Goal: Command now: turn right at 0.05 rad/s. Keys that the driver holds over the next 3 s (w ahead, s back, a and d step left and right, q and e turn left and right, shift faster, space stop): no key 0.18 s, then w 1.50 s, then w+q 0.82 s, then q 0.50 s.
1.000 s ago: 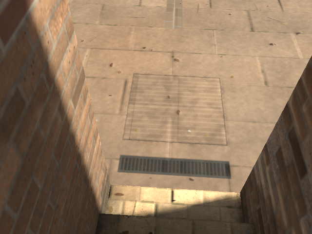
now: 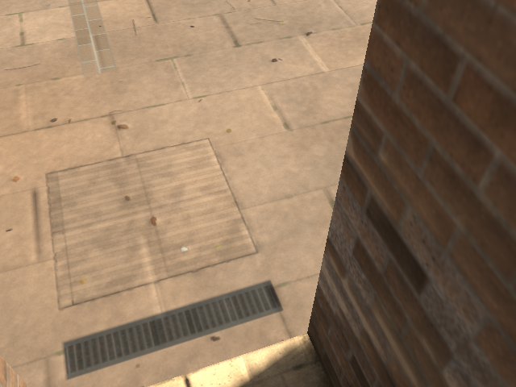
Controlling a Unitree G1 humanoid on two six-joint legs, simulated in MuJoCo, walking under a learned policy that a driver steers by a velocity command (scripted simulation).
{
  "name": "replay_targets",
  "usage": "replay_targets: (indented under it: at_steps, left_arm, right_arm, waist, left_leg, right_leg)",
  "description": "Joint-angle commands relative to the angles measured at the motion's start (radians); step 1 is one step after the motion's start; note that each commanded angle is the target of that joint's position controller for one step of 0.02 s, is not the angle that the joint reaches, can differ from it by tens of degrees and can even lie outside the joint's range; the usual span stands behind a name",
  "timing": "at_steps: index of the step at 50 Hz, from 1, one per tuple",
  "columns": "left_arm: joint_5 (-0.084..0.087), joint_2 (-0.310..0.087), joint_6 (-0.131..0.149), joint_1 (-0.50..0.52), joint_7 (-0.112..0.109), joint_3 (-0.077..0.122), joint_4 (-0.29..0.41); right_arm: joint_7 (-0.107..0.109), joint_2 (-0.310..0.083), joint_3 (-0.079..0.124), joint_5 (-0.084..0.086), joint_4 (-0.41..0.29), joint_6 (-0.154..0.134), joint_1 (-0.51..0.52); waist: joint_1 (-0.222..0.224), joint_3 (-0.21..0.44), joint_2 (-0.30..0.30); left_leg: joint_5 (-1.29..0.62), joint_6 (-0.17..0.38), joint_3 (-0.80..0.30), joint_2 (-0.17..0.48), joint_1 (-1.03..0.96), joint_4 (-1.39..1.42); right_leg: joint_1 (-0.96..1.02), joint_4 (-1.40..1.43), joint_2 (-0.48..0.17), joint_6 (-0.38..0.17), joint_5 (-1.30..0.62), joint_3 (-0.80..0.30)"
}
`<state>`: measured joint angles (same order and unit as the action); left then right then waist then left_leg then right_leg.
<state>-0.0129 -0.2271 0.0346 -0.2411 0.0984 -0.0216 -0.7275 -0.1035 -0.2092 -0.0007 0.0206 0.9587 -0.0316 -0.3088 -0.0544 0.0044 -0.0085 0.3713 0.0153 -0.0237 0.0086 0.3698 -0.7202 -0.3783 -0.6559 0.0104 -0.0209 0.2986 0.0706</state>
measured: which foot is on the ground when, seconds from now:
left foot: down 0.00-0.84, up 0.86-1.00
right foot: down 0.00-0.40, up 0.42-0.82, down 0.84-1.00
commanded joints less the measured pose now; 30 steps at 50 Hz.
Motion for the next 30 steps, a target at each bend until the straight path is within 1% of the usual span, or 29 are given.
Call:
replay_targets:
  at_steps: [1, 2, 3, 4, 5, 6, 7, 8, 9, 10, 11, 13, 14, 15, 16, 17, 18, 19, 20, 21, 22, 23, 24, 25, 26, 27, 28, 29, 30]
  left_arm:
    - [-0.015, -0.053, -0.001, -0.042, 0.002, 0.027, 0.054]
    - [0.009, 0.001, -0.029, -0.009, -0.117, 0.02, 0.046]
    - [0.002, -0.087, -0.011, -0.06, -0.044, 0.036, 0.049]
    - [0.024, 0.004, -0.04, 0.005, -0.143, 0.02, 0.039]
    - [0.036, -0.033, -0.056, 0.019, -0.172, 0.018, 0.044]
    - [0.045, -0.06, -0.069, 0.03, -0.184, 0.03, 0.027]
    - [0.045, -0.057, -0.077, 0.022, -0.187, 0.027, 0.012]
    - [0.04, -0.062, -0.082, 0.025, -0.186, 0.03, 0.001]
    - [0.039, -0.064, -0.084, 0.021, -0.185, 0.033, -0.016]
    - [0.034, -0.07, -0.082, -0.004, -0.176, 0.035, -0.034]
    - [0.026, -0.083, -0.076, -0.017, -0.165, 0.05, -0.047]
    - [0.012, -0.092, -0.073, -0.01, -0.152, 0.063, -0.057]
    - [0.008, -0.093, -0.072, -0.009, -0.15, 0.067, -0.059]
    - [0.006, -0.088, -0.068, -0.035, -0.151, 0.068, -0.082]
    - [0.009, -0.088, -0.061, -0.057, -0.15, 0.069, -0.094]
    - [0.018, -0.103, -0.057, -0.077, -0.15, 0.079, -0.115]
    - [0.014, -0.113, -0.052, -0.107, -0.151, 0.084, -0.128]
    - [0.012, -0.132, -0.048, -0.135, -0.155, 0.096, -0.15]
    - [-0.122, -0.146, 0.014, -0.106, -0.074, 0.09, -0.114]
    - [-0.129, -0.138, 0.038, 0.031, -0.027, 0.104, -0.085]
    - [0.0, -0.079, -0.001, 0.175, -0.118, 0.106, -0.06]
    - [-0.001, -0.09, -0.025, 0.165, -0.16, 0.098, -0.064]
    - [-0.063, -0.064, 0.06, 0.085, -0.081, 0.072, -0.076]
    - [-0.002, -0.079, -0.002, 0.113, -0.141, 0.102, -0.112]
    - [-0.011, -0.12, -0.032, 0.115, -0.155, 0.103, -0.103]
    - [-0.013, -0.088, -0.053, 0.106, -0.151, 0.096, -0.125]
    - [-0.014, -0.078, -0.07, 0.055, -0.145, 0.096, -0.163]
    - [-0.015, -0.063, -0.083, 0.056, -0.137, 0.093, -0.164]
    - [-0.006, -0.074, -0.065, 0.103, -0.134, 0.101, -0.166]
  right_arm:
    - [-0.003, -0.098, 0.024, 0.013, -0.043, -0.03, 0.062]
    - [0.085, -0.044, -0.008, -0.029, -0.08, -0.018, 0.109]
    - [0.041, -0.095, 0.021, 0.009, -0.06, -0.024, 0.06]
    - [0.106, -0.058, -0.011, -0.026, -0.077, -0.014, 0.128]
    - [0.132, -0.086, -0.001, -0.017, -0.072, 0.0, 0.119]
    - [0.146, -0.111, 0.001, -0.012, -0.059, 0.014, 0.118]
    - [0.149, -0.109, -0.003, -0.012, -0.048, 0.025, 0.124]
    - [0.147, -0.112, -0.004, -0.012, -0.043, 0.03, 0.126]
    - [0.145, -0.111, -0.007, -0.013, -0.031, 0.036, 0.126]
    - [0.142, -0.111, -0.008, -0.016, -0.017, 0.035, 0.112]
    - [0.138, -0.136, 0.003, -0.012, 0.005, 0.037, 0.088]
    - [0.129, -0.159, 0.019, -0.021, 0.0, 0.047, 0.106]
    - [0.127, -0.164, 0.023, -0.022, -0.009, 0.047, 0.12]
    - [0.129, -0.164, 0.03, -0.024, -0.03, 0.042, 0.138]
    - [0.123, -0.148, 0.035, -0.027, -0.043, 0.028, 0.149]
    - [0.121, -0.138, 0.036, -0.033, -0.056, 0.02, 0.18]
    - [0.117, -0.13, 0.038, -0.034, -0.07, 0.011, 0.194]
    - [0.117, -0.119, 0.043, -0.04, -0.062, 0.004, 0.177]
    - [0.072, -0.096, 0.05, -0.034, -0.06, -0.054, 0.028]
    - [0.072, -0.15, 0.073, -0.042, -0.02, -0.088, -0.112]
    - [0.112, -0.245, 0.087, -0.036, 0.042, -0.063, -0.23]
    - [0.129, -0.255, 0.097, -0.01, 0.068, -0.049, -0.309]
    - [0.095, -0.159, 0.075, -0.095, 0.01, -0.086, -0.257]
    - [0.127, -0.234, 0.092, -0.016, 0.064, -0.057, -0.258]
    - [0.132, -0.196, 0.086, -0.011, 0.031, -0.039, -0.192]
    - [0.135, -0.179, 0.083, -0.017, 0.024, -0.024, -0.168]
    - [0.138, -0.171, 0.083, -0.038, 0.029, -0.017, -0.146]
    - [0.133, -0.169, 0.083, -0.024, 0.024, -0.013, -0.137]
    - [0.152, -0.096, 0.059, -0.008, 0.04, -0.02, -0.087]
  waist:
    - [0.034, -0.023, -0.038]
    - [0.061, 0.058, 0.014]
    - [0.031, 0.019, -0.017]
    - [0.065, 0.092, 0.002]
    - [0.036, 0.139, 0.0]
    - [0.039, 0.083, 0.005]
    - [0.043, 0.065, 0.004]
    - [0.041, 0.036, 0.001]
    - [0.04, 0.015, 0.004]
    - [0.041, 0.026, 0.01]
    - [0.04, -0.005, -0.005]
    - [0.045, -0.086, -0.017]
    - [0.051, -0.133, -0.021]
    - [0.066, -0.147, -0.046]
    - [0.076, -0.153, -0.016]
    - [0.088, -0.146, 0.024]
    - [0.097, -0.133, 0.053]
    - [0.099, -0.119, 0.121]
    - [-0.007, -0.219, 0.027]
    - [-0.088, -0.129, -0.19]
    - [-0.101, -0.09, -0.15]
    - [-0.088, -0.127, -0.014]
    - [-0.14, -0.135, -0.085]
    - [0.009, -0.125, 0.016]
    - [0.016, -0.107, 0.038]
    - [0.03, -0.083, -0.01]
    - [0.046, -0.073, -0.065]
    - [0.066, -0.053, -0.081]
    - [0.087, -0.109, -0.034]
  left_leg:
    - [0.056, 0.086, -0.137, 0.021, -0.009, 0.278]
    - [-0.475, 0.04, -0.145, 0.096, -0.049, 0.243]
    - [-0.329, 0.092, -0.124, 0.038, -0.097, 0.251]
    - [-0.596, 0.047, -0.137, 0.101, -0.111, 0.219]
    - [-0.581, 0.033, -0.135, 0.102, -0.187, 0.253]
    - [-0.571, 0.034, -0.129, 0.091, -0.171, 0.247]
    - [-0.52, 0.04, -0.126, 0.091, -0.181, 0.266]
    - [-0.488, 0.045, -0.125, 0.087, -0.18, 0.278]
    - [-0.46, 0.049, -0.124, 0.087, -0.181, 0.291]
    - [-0.358, 0.069, -0.123, 0.074, -0.201, 0.314]
    - [-0.183, 0.097, -0.111, 0.04, -0.186, 0.299]
    - [0.208, 0.149, -0.111, 0.008, -0.106, 0.308]
    - [0.288, 0.164, -0.126, 0.006, -0.064, 0.317]
    - [0.304, 0.169, -0.13, 0.006, -0.021, 0.293]
    - [0.281, 0.175, -0.132, 0.0, 0.003, 0.265]
    - [0.249, 0.168, -0.129, -0.01, 0.031, 0.22]
    - [0.199, 0.161, -0.109, -0.028, 0.067, 0.16]
    - [0.168, 0.152, -0.075, -0.054, 0.128, 0.076]
    - [0.106, 0.163, -0.075, 0.003, -0.051, 0.196]
    - [0.117, 0.253, -0.3, 0.086, -0.302, 0.322]
    - [-0.125, 0.285, -0.603, 0.255, -0.488, 0.31]
    - [-0.276, 0.319, -0.618, 0.313, -0.589, 0.284]
    - [-0.104, 0.356, -0.596, 0.258, -0.532, 0.29]
    - [-0.294, 0.341, -0.556, 0.322, -0.541, 0.275]
    - [-0.36, 0.329, -0.475, 0.28, -0.478, 0.264]
    - [-0.386, 0.318, -0.418, 0.248, -0.403, 0.282]
    - [-0.471, 0.3, -0.351, 0.219, -0.338, 0.247]
    - [-0.459, 0.277, -0.302, 0.195, -0.269, 0.266]
    - [-0.161, 0.233, -0.204, 0.113, -0.173, 0.154]
  right_leg:
    - [0.039, 0.114, -0.03, 0.001, -0.04, -0.032]
    - [0.256, 0.112, -0.122, 0.007, -0.328, -0.105]
    - [0.076, 0.06, -0.033, -0.011, -0.157, -0.012]
    - [0.279, 0.14, -0.132, 0.007, -0.374, -0.124]
    - [0.275, 0.11, -0.142, 0.002, -0.41, -0.139]
    - [0.265, 0.119, -0.141, 0.007, -0.381, -0.136]
    - [0.257, 0.136, -0.144, 0.006, -0.348, -0.141]
    - [0.242, 0.146, -0.145, 0.007, -0.324, -0.142]
    - [0.232, 0.16, -0.146, 0.008, -0.296, -0.144]
    - [0.235, 0.165, -0.132, 0.001, -0.18, -0.137]
    - [0.208, 0.147, -0.107, -0.015, -0.023, -0.115]
    - [0.128, 0.136, -0.073, -0.053, 0.234, -0.106]
    - [0.09, 0.138, -0.069, -0.07, 0.283, -0.116]
    - [0.096, 0.13, -0.078, -0.092, 0.301, -0.14]
    - [0.103, 0.137, -0.085, -0.107, 0.293, -0.174]
    - [0.11, 0.143, -0.092, -0.116, 0.306, -0.208]
    - [0.145, 0.153, -0.114, -0.138, 0.295, -0.274]
    - [0.206, 0.151, -0.149, -0.17, 0.266, -0.352]
    - [-0.147, 0.033, -0.161, -0.205, 0.328, -0.233]
    - [-0.369, -0.293, -0.009, -0.133, 0.221, -0.052]
    - [-0.535, -0.395, 0.023, -0.101, 0.324, -0.074]
    - [-0.696, -0.465, -0.01, -0.1, 0.336, -0.122]
    - [-0.855, -0.652, 0.048, -0.102, 0.17, -0.269]
    - [-0.729, -0.521, -0.036, -0.091, 0.226, -0.168]
    - [-0.639, -0.45, -0.049, -0.051, 0.181, -0.147]
    - [-0.529, -0.406, -0.043, -0.029, 0.145, -0.121]
    - [-0.452, -0.46, -0.028, -0.026, -0.014, -0.102]
    - [-0.39, -0.453, -0.025, -0.019, -0.118, -0.087]
    - [-0.375, -0.23, -0.07, -0.021, -0.467, -0.174]
Next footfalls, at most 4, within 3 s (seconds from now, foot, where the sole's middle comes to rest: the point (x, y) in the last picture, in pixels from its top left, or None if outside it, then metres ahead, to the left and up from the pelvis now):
0.84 right None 0.34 -0.07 -0.95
1.26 left None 0.61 0.16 -1.14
1.80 right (251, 311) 1.02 -0.02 -1.33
2.24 left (181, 255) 1.30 0.27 -1.33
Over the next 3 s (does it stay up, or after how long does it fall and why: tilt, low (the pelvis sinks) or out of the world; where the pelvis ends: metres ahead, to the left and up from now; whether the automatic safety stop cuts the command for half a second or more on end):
stays up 1.46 0.27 -0.55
